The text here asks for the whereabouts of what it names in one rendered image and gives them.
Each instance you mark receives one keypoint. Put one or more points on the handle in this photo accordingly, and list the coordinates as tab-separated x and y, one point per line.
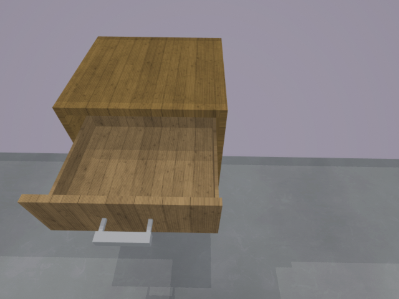
131	239

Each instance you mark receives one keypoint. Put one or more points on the cabinet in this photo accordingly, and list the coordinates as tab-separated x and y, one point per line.
148	76

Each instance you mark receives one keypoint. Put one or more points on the drawer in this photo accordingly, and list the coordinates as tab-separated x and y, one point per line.
129	169

